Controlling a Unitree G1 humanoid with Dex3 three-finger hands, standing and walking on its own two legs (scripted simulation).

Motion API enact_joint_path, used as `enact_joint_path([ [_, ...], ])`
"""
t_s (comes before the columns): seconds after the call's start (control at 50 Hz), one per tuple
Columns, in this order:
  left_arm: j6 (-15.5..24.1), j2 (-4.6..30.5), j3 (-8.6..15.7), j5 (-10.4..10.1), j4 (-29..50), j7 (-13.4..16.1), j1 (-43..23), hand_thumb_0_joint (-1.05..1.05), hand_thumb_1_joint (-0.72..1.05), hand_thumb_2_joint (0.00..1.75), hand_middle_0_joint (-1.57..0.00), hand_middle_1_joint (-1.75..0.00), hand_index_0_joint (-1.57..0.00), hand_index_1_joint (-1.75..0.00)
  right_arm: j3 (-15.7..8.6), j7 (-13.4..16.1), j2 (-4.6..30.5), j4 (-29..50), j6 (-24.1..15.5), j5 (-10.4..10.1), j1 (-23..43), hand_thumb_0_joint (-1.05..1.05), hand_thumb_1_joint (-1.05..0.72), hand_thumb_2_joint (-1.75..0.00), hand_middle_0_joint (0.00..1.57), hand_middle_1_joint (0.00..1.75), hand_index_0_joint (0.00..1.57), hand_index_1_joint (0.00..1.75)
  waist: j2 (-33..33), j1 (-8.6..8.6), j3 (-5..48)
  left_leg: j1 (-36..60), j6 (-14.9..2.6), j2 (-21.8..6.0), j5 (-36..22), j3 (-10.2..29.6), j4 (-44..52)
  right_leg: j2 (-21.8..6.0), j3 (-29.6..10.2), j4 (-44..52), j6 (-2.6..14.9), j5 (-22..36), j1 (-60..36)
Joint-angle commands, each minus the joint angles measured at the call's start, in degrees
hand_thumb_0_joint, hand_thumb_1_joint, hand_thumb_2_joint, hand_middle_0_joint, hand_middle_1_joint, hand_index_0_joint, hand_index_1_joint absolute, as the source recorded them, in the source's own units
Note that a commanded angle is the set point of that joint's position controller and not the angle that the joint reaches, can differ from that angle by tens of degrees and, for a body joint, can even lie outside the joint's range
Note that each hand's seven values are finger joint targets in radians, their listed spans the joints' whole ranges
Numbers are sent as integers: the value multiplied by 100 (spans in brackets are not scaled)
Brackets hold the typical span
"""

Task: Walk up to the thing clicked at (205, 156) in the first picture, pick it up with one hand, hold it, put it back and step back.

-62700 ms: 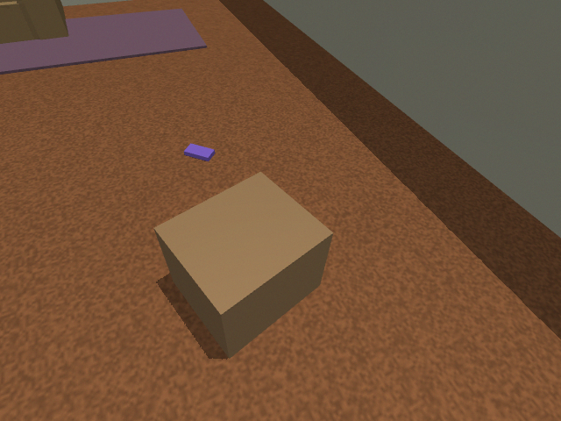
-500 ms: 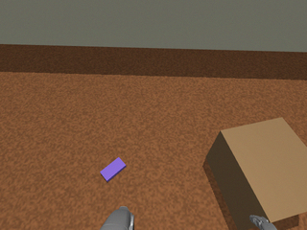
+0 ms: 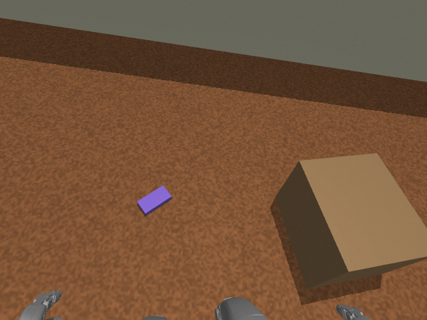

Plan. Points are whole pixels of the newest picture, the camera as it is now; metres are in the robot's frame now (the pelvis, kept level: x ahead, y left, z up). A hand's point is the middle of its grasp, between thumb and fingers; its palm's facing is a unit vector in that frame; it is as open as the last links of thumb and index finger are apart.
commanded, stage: step back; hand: left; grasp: from above
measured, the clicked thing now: (154, 200) +0.69 +0.21 -0.75
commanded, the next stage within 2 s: none
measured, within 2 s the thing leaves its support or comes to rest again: neither
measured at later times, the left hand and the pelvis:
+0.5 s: hand out of the picture -0.04 +0.25 -0.13, palm faces +0.00 -0.89 -0.46, open 7.4 cm; pelvis -0.16 -0.03 -0.01, yaw +1 degrees
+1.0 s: hand out of the picture -0.27 +0.26 -0.16, palm faces -0.05 -0.91 -0.40, open 7.4 cm; pelvis -0.33 -0.01 -0.01, yaw -3 degrees
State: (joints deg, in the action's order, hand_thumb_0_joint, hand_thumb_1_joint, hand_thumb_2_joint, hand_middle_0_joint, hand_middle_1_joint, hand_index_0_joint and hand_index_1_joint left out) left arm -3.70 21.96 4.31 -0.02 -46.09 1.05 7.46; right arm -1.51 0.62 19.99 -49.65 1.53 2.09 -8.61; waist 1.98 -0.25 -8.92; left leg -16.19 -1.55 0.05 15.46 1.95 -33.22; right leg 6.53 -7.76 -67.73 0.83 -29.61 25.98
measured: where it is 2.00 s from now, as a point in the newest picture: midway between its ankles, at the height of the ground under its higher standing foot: outside the picture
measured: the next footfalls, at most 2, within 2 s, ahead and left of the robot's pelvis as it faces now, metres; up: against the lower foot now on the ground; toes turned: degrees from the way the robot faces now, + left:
right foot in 0.18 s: -0.06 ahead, -0.14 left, +0.00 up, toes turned -1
left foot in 0.60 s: -0.20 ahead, +0.11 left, +0.00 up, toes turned +0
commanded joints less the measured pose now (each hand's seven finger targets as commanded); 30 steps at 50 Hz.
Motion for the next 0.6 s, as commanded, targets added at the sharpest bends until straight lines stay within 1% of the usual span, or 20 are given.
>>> enact_joint_path([
  [0.0, 185, 962, 294, 45, 363, 101, 249, 0, 90, 90, -20, -30, -20, -30, -482, 122, 1453, 521, -82, -50, 41, 0, -90, -90, 20, 30, 20, 30, -1001, -72, 916, 1260, -1235, -1334, -2964, 1075, 590, -168, -80, 454, -254, 14, 385],
  [0.06, 264, 949, 275, 56, 353, 89, 200, 0, 90, 90, -20, -30, -20, -30, -518, 105, 1511, 549, -40, -35, -84, 0, -90, -90, 20, 30, 20, 30, -1206, -226, 1139, 1433, -1282, -1386, -2956, 1020, 403, -403, 239, 1693, -312, -5, -22],
  [0.1, 310, 937, 275, 69, 234, 78, 422, 0, 90, 90, -20, -30, -20, -30, -542, 68, 1618, 596, 14, -42, 52, 0, -90, -90, 20, 30, 20, 30, -1474, -158, 1372, 1406, -1144, -1349, -2652, 1014, 274, -556, 516, 2755, -238, 286, -488],
  [0.12, 330, 956, 293, 91, 145, 71, 511, 0, 90, 90, -20, -30, -20, -30, -556, 48, 1644, 615, 50, -53, 113, 0, -90, -90, 20, 30, 20, 30, -1405, -112, 1437, 1198, -1044, -1250, -2403, 959, 172, -529, 612, 3315, -196, 671, -819],
  [0.16, 365, 975, 311, 144, -120, 58, 966, 0, 90, 90, -20, -30, -20, -30, -533, 30, 1660, 646, 118, -150, 378, 0, -90, -90, 20, 30, 20, 30, -1257, 166, 1569, 585, -725, -1081, -1748, 781, -141, -506, 792, 4496, -34, 1775, -1662],
  [0.18, 400, 1202, 364, 215, -107, 59, 975, 0, 90, 90, -20, -30, -20, -30, -460, 16, 1470, 687, 115, -215, 478, 0, -90, -90, 20, 30, 20, 30, -828, 212, 1547, -162, -427, -833, -1027, 730, -415, -890, 71, 4398, 122, 2016, -1957],
  [0.2, 423, 1620, 477, 259, -39, 40, 909, 0, 90, 90, -20, -30, -20, -30, -372, 5, 1176, 785, 106, -240, 437, 0, -90, -90, 20, 30, 20, 30, 564, 180, 1332, -1251, -66, 27, 539, 415, -1298, -1866, -1465, 4590, 463, 2074, -2025],
  [0.22, 365, 2277, 578, 262, 169, 22, 480, 0, 90, 90, -20, -30, -20, -30, -449, 118, 1243, 845, 141, -209, 667, 0, -90, -90, 20, 30, 20, 30, 1466, 485, 917, -1157, 162, 577, 2069, 495, -2729, -2980, -2614, 5049, 1578, 2158, -581],
  [0.24, 377, 2154, 569, 223, 320, 50, 87, 0, 90, 90, -20, -30, -20, -30, -535, 149, 1443, 726, 173, -206, 513, 0, -90, -90, 20, 30, 20, 30, 1222, 298, 473, -888, 209, 343, 2015, 990, -3484, -3145, -2749, 5217, 1649, 2032, 192],
  [0.26, 368, 1843, 484, 215, 386, 61, -106, 0, 90, 90, -20, -30, -20, -30, -524, 114, 1540, 577, 169, -193, 302, 0, -90, -90, 20, 30, 20, 30, 882, 148, 355, -790, 169, 419, 1672, 1061, -3668, -2823, -2159, 5115, 1469, 2202, 175],
  [0.28, 379, 1523, 431, 197, 484, 72, -397, 0, 90, 90, -20, -30, -20, -30, -503, 90, 1502, 436, 168, -240, 28, 0, -90, -90, 20, 30, 20, 30, 323, -71, 413, -970, 153, 682, 1321, 1088, -3776, -2203, -1066, 4677, 1124, 2857, -353],
  [0.3, 363, 1322, 396, 195, 453, 85, -539, 0, 90, 90, -20, -30, -20, -30, -448, 102, 1317, 342, 142, -230, -133, 0, -90, -90, 20, 30, 20, 30, 385, -226, 518, -1216, 165, 792, 1150, 963, -3666, -1837, -443, 4397, 814, 3312, -723],
  [0.32, 352, 1297, 422, 212, 428, 80, -431, 0, 90, 90, -20, -30, -20, -30, -406, 121, 1253, 308, 118, -224, -152, 0, -90, -90, 20, 30, 20, 30, 544, -130, 577, -1137, 250, 836, 1049, 858, -3700, -1689, -274, 4376, 726, 3207, -746],
  [0.36, 350, 1256, 383, 250, 470, 93, 10, 0, 90, 90, -20, -30, -20, -30, -378, 142, 1308, 349, 82, -183, -119, 0, -90, -90, 20, 30, 20, 30, 521, 169, 680, -1237, 356, 762, 1116, 728, -3461, -1749, -412, 4283, 894, 3153, -1222],
  [0.42, 291, 1201, 414, 242, 432, 167, 339, 0, 90, 90, -20, -30, -20, -30, -335, 156, 1204, 445, 31, -126, -32, 0, -90, -90, 20, 30, 20, 30, 796, 390, 1018, -1653, 431, 478, 1542, 612, -2503, -2049, -537, 4027, 1111, 3730, -2511],
  [0.48, 237, 1331, 415, 223, 460, 195, 313, 0, 90, 90, -20, -30, -20, -30, -373, 138, 1208, 441, 18, -86, -193, 0, -90, -90, 20, 30, 20, 30, 1054, 377, 1271, -985, 346, 230, 1636, 348, -1490, -2307, -660, 3899, 1156, 4005, -2436],
  [0.52, 207, 1437, 419, 174, 548, 194, 20, 0, 90, 90, -20, -30, -20, -30, -430, 112, 1277, 291, 36, -58, -615, 0, -90, -90, 20, 30, 20, 30, 1199, 187, 1461, -411, 211, 49, 1334, 179, -724, -2331, -633, 3746, 1028, 3953, -2176],
  [0.54, 180, 1462, 389, 161, 563, 166, -67, 0, 90, 90, -20, -30, -20, -30, -465, 85, 1297, 187, 48, -62, -774, 0, -90, -90, 20, 30, 20, 30, 1001, 109, 1493, 16, 151, 126, 974, -2, -280, -2187, -448, 3649, 919, 3633, -1850],
  [0.56, 144, 1483, 365, 129, 592, 147, -214, 0, 90, 90, -20, -30, -20, -30, -494, 66, 1276, 66, 49, -62, -1084, 0, -90, -90, 20, 30, 20, 30, 854, -69, 1578, 474, 73, 153, 344, -176, 484, -2108, -323, 3430, 767, 3381, -1606],
  [0.58, 113, 1357, 291, 109, 594, 127, -180, 0, 90, 90, -20, -30, -20, -30, -532, 53, 1362, 41, 50, -31, -1080, 0, -90, -90, 20, 30, 20, 30, 423, -117, 1437, 635, -24, 94, -217, 19, 848, -1844, -156, 3206, 505, 2797, -1185],
])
